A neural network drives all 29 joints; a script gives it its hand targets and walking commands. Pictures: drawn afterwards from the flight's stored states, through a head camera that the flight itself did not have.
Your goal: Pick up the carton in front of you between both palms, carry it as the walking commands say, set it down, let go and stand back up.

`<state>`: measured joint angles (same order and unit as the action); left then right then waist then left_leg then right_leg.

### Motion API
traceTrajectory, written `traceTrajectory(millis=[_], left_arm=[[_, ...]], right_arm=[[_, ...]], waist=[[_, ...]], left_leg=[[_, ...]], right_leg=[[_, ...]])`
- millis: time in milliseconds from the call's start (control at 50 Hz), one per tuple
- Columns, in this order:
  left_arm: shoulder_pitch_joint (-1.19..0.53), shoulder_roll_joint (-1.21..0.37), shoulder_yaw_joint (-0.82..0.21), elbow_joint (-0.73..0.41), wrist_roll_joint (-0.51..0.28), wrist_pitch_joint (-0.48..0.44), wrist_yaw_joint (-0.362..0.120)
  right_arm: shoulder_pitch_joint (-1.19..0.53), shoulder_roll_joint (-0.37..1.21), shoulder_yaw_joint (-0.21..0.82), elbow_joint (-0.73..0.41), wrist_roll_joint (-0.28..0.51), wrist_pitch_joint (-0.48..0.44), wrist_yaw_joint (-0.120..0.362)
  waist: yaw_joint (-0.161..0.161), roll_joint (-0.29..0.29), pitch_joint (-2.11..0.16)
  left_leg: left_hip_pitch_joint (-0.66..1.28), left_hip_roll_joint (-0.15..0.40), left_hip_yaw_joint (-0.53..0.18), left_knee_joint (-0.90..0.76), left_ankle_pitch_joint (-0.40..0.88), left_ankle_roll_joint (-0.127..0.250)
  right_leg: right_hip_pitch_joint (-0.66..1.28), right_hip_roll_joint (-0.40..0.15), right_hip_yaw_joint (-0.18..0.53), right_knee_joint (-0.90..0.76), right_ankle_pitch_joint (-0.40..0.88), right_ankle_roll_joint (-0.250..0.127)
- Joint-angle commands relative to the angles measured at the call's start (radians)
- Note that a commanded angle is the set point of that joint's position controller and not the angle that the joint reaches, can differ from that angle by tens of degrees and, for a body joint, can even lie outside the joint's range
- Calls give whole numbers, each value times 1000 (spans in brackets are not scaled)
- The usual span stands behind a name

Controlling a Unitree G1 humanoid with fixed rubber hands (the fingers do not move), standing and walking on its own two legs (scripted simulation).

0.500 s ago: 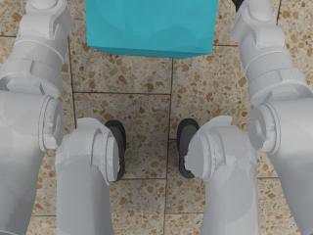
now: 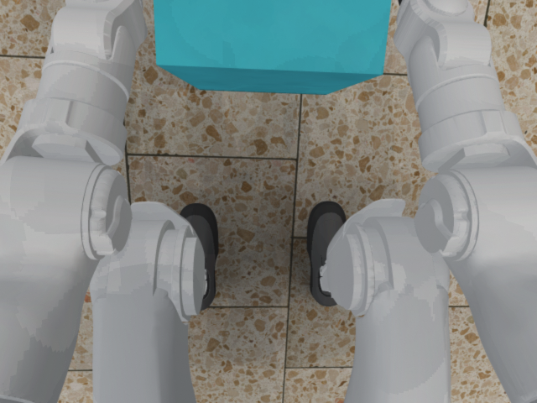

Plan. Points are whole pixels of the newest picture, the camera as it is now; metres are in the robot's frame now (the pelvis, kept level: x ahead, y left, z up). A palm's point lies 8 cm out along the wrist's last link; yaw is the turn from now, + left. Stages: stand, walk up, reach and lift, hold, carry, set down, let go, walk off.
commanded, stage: reach and lift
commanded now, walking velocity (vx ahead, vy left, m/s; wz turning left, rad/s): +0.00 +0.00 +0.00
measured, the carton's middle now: out of the picture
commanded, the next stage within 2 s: none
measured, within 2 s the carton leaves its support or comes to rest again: neither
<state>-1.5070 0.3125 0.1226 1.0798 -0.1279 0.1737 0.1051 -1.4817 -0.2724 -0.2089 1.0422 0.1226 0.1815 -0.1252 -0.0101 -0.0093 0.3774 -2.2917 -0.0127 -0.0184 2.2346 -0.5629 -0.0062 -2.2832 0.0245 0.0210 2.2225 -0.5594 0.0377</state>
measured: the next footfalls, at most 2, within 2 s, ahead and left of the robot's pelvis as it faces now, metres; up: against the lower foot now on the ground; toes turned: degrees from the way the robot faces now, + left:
none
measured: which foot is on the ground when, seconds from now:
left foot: down 0.00-1.00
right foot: down 0.00-1.00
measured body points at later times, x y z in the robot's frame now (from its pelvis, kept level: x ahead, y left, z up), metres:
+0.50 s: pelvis -0.01 -0.01 +0.11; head +0.26 +0.01 +0.47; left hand +0.51 +0.16 +0.04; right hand +0.52 -0.14 +0.04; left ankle +0.11 +0.12 -0.32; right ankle +0.12 -0.13 -0.32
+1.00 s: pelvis +0.03 -0.01 +0.23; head +0.22 +0.01 +0.64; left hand +0.47 +0.16 +0.19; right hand +0.48 -0.14 +0.19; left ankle +0.11 +0.12 -0.32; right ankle +0.11 -0.13 -0.32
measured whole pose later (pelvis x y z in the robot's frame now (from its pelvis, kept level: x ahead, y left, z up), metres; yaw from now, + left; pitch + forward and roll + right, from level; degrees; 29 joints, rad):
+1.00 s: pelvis +0.03 -0.01 +0.23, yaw +2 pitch +36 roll -1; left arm -0.79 -0.06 0.42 0.61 0.23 0.41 0.02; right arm -0.78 0.08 -0.45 0.61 -0.21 0.39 -0.05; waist -0.01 -0.01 -0.24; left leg -1.62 -0.04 -0.05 1.47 -0.47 -0.02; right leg -1.60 0.05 0.05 1.47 -0.49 0.03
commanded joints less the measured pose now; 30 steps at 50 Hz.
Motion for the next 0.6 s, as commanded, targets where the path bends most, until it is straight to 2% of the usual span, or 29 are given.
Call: traceTrajectory(millis=[0, 40, 80, 100, 120, 140, 180, 260, 300, 340, 460, 580], left_arm=[[-625, -1072, -321, -386, -104, 0, -281], [-610, -1117, -345, -484, -99, 28, -275], [-537, -1188, -346, -506, -75, 59, -265], [-481, -1233, -330, -506, -59, 69, -258], [-457, -1227, -323, -480, -24, 83, -260], [-409, -1252, -307, -454, 0, 99, -264], [-329, -1286, -269, -407, 41, 124, -275], [-283, -1293, -171, -295, 130, 161, -294], [-295, -1281, -121, -264, 166, 168, -306], [-308, -1268, -88, -258, 194, 169, -312], [-288, -1276, -43, -256, 243, 189, -318], [-224, -1342, -99, -316, 227, 221, -335]], right_arm=[[-589, 1091, 351, -330, 122, 4, 284], [-577, 1142, 373, -404, 130, 35, 289], [-560, 1192, 389, -458, 111, 61, 289], [-566, 1190, 388, -474, 93, 58, 285], [-512, 1226, 383, -467, 67, 82, 291], [-472, 1236, 370, -459, 44, 97, 297], [-413, 1255, 345, -423, -7, 119, 304], [-329, 1236, 214, -291, -133, 147, 304], [-318, 1221, 145, -243, -188, 155, 306], [-323, 1217, 105, -233, -220, 156, 306], [-341, 1266, 115, -253, -225, 180, 321], [-294, 1344, 203, -314, -185, 216, 342]], waist=[[-4, 37, -1655], [4, 51, -1834], [16, 58, -1909], [43, 51, -1913], [16, 29, -1839], [25, 41, -1763], [23, 26, -1665], [-10, 44, -1438], [-26, 53, -1361], [-27, 59, -1355], [10, 33, -1458], [26, -4, -1595]], left_leg=[[809, -115, 96, -164, 474, 0], [927, -120, 95, -171, 561, -1], [971, -130, 99, -190, 608, -4], [855, -140, 112, -208, 531, 1], [851, -133, 101, -244, 498, -2], [834, -137, 104, -262, 497, -6], [790, -140, 103, -305, 454, -10], [643, -145, 101, -423, 222, -14], [595, -147, 101, -466, 146, -13], [603, -149, 100, -504, 115, -11], [720, -152, 101, -596, 102, 0], [857, -154, 100, -664, 180, 3]], right_leg=[[735, 111, -127, -141, 483, -19], [744, 123, -133, -156, 531, -16], [696, 134, -142, -186, 526, -9], [766, 136, -132, -172, 518, -15], [704, 136, -141, -227, 464, -2], [646, 136, -136, -259, 436, -2], [596, 141, -133, -307, 378, -2], [556, 148, -125, -414, 193, -20], [554, 148, -114, -460, 138, -30], [571, 147, -109, -495, 116, -35], [669, 150, -111, -585, 91, -26], [811, 153, -110, -661, 157, -7]])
